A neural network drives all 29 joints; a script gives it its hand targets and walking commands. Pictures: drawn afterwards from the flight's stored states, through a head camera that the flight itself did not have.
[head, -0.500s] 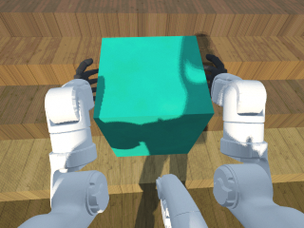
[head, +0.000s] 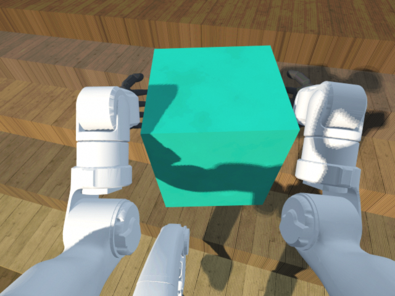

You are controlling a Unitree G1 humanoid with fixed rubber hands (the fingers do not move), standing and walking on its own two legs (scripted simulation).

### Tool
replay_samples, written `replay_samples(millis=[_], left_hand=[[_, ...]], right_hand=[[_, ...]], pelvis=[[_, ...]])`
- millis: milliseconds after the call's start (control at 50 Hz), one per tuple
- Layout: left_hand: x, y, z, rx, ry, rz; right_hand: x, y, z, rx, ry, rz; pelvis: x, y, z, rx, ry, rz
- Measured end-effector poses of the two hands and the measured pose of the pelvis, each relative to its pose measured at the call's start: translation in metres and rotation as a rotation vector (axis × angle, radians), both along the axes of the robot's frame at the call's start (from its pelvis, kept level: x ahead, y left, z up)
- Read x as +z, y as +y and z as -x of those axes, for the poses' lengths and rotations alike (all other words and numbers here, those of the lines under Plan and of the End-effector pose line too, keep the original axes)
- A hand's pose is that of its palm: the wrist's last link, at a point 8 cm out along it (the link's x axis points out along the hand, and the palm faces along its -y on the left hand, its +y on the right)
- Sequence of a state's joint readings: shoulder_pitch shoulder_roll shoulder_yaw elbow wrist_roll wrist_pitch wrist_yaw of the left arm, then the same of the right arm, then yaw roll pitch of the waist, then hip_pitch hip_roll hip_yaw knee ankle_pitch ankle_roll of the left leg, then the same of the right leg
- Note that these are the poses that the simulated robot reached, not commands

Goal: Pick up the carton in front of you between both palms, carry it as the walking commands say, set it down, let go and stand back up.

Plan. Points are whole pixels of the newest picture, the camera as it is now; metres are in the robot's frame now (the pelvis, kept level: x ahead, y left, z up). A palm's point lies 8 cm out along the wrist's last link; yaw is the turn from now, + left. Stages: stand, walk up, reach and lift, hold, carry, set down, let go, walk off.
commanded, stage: carry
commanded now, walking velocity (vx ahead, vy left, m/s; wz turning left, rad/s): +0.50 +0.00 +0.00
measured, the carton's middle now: (213, 133) +0.40 +0.03 +0.13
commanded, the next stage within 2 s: none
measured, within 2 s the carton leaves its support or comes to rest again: neither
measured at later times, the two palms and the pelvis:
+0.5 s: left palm out of the picture +0.70 +0.15 +0.32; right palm out of the picture +0.67 -0.15 +0.33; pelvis +0.30 +0.03 +0.15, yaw -1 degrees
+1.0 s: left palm out of the picture +0.94 +0.15 +0.52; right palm out of the picture +0.97 -0.14 +0.51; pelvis +0.58 -0.02 +0.30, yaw +0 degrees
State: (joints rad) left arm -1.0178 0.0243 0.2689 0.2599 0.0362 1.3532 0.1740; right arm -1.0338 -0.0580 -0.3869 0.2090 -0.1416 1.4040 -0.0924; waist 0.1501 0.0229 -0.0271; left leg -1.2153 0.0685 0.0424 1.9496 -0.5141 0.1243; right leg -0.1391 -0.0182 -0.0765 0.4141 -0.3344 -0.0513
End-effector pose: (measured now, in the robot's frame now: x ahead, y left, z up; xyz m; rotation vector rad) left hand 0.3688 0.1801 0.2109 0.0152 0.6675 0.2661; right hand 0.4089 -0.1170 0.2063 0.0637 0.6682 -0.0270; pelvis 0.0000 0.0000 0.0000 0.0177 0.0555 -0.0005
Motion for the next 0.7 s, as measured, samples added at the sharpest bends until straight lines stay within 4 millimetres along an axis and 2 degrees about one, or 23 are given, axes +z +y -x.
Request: replay_samples(millis=[100, 140, 180, 260, 340, 460, 540, 620, 660, 700], left_hand=[[0.003, -0.01, -0.088, -0.084, 0.049, 0.027], [-0.001, -0.017, -0.127, -0.136, 0.082, 0.047], [-0.005, -0.025, -0.161, -0.185, 0.115, 0.072], [-0.001, -0.035, -0.201, -0.21, 0.171, 0.107], [0.033, -0.035, -0.24, -0.213, 0.128, 0.11], [0.096, -0.033, -0.308, -0.206, -0.018, 0.13], [0.126, -0.034, -0.353, -0.189, -0.045, 0.126], [0.144, -0.031, -0.397, -0.132, -0.002, 0.092], [0.15, -0.025, -0.408, -0.072, 0.04, 0.059], [0.156, -0.019, -0.416, -0.03, 0.085, 0.037]], right_hand=[[-0.003, -0.01, -0.062, -0.057, 0.049, 0.028], [-0.008, -0.018, -0.079, -0.108, 0.082, 0.05], [-0.011, -0.025, -0.09, -0.155, 0.116, 0.083], [-0.005, -0.032, -0.11, -0.2, 0.173, 0.097], [0.031, -0.032, -0.151, -0.219, 0.131, 0.078], [0.106, -0.032, -0.23, -0.207, -0.015, 0.106], [0.145, -0.035, -0.286, -0.175, -0.041, 0.129], [0.164, -0.033, -0.355, -0.102, 0.0, 0.12], [0.168, -0.026, -0.389, -0.038, 0.037, 0.109], [0.171, -0.019, -0.415, 0.006, 0.08, 0.082]], pelvis=[[0.013, 0.026, -0.078, -0.001, 0.029, -0.043], [0.022, 0.04, -0.111, -0.002, 0.024, -0.046], [0.038, 0.049, -0.131, -0.002, 0.009, -0.051], [0.08, 0.054, -0.165, -0.008, -0.005, -0.051], [0.115, 0.057, -0.204, -0.028, -0.006, -0.026], [0.142, 0.04, -0.273, -0.021, 0.001, 0.007], [0.158, 0.02, -0.329, -0.019, 0.001, 0.047], [0.174, -0.006, -0.387, -0.005, 0.029, 0.077], [0.188, -0.019, -0.41, -0.011, 0.016, 0.08], [0.207, -0.025, -0.426, -0.01, 0.006, 0.074]])
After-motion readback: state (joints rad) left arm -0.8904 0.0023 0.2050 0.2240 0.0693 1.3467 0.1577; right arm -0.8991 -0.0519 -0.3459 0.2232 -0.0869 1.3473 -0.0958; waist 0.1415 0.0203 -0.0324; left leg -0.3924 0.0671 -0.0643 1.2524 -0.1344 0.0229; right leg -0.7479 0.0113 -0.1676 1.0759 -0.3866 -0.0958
